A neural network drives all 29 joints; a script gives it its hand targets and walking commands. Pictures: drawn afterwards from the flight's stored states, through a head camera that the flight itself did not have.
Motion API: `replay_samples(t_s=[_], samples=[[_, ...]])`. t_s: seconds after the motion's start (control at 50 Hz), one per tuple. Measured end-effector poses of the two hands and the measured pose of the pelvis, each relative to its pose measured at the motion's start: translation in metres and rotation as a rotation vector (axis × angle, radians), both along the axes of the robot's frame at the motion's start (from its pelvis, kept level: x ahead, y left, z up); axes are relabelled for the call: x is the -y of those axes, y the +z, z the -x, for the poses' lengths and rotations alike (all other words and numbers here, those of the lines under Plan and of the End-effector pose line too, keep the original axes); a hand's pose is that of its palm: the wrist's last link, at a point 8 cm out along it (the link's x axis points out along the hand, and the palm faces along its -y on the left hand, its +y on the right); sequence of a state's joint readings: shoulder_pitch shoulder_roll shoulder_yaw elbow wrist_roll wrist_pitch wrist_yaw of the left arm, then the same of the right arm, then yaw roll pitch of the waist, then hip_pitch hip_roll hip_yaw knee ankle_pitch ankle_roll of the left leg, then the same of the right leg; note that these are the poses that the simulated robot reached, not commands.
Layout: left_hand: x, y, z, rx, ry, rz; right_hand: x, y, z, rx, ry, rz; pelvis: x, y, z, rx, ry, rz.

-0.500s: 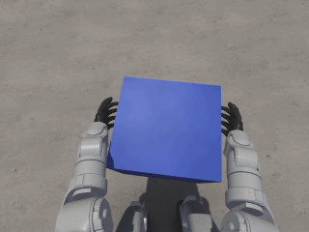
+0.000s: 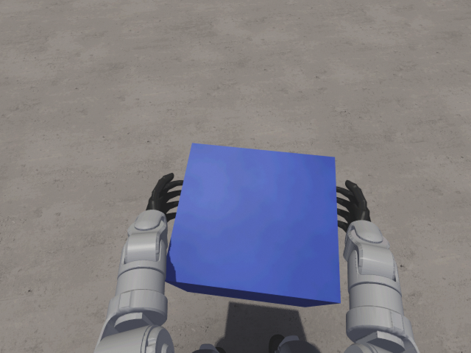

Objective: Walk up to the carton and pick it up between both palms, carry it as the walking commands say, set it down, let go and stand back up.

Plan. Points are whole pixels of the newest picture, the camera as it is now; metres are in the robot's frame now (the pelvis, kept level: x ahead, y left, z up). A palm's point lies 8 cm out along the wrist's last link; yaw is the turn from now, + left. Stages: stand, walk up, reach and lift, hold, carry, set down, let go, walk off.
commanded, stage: reach and lift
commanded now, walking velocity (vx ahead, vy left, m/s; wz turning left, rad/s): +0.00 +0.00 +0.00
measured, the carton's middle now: (253, 231) +0.35 -0.03 -0.11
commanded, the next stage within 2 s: none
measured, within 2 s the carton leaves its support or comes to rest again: neither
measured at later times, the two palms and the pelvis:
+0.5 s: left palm (152, 206) +0.35 +0.14 +0.05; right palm (379, 219) +0.30 -0.21 +0.05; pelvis +0.01 +0.00 +0.03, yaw +0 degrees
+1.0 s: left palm (139, 212) +0.32 +0.15 +0.08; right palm (382, 208) +0.31 -0.20 +0.08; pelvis +0.03 -0.01 +0.03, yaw -1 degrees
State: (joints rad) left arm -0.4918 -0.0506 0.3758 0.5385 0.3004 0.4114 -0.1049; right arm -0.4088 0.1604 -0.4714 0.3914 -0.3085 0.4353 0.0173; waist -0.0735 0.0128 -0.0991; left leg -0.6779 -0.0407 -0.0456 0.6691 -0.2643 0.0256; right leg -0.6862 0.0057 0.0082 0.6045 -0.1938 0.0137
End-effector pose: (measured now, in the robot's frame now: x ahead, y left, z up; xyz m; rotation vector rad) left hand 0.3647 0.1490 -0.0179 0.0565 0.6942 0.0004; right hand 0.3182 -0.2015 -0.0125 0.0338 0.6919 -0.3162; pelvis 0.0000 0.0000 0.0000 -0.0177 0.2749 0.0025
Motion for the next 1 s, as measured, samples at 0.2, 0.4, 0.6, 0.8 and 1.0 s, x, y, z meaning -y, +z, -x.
replay_samples(t_s=[0.2,0.4,0.6,0.8,1.0], samples=[[0.003,0.027,0.009,0.016,-0.003,-0.003,0.002,0.025,0.010,0.008,-0.009,0.003,-0.001,0.014,-0.005,0.095,-0.001,-0.002],[0.006,0.055,0.016,0.042,0.002,-0.006,0.005,0.051,0.017,0.028,-0.016,0.004,0.001,0.023,-0.009,0.195,-0.003,-0.006],[0.010,0.082,0.022,0.070,0.015,-0.007,0.008,0.075,0.020,0.052,-0.017,0.003,0.005,0.029,-0.016,0.288,-0.004,-0.011],[0.009,0.098,0.031,0.082,0.046,-0.007,0.008,0.091,0.019,0.063,0.008,0.001,0.010,0.031,-0.023,0.360,-0.007,-0.013],[0.000,0.098,0.042,0.070,0.097,-0.008,0.000,0.092,0.013,0.051,0.059,0.006,0.015,0.032,-0.027,0.386,-0.011,-0.012]])
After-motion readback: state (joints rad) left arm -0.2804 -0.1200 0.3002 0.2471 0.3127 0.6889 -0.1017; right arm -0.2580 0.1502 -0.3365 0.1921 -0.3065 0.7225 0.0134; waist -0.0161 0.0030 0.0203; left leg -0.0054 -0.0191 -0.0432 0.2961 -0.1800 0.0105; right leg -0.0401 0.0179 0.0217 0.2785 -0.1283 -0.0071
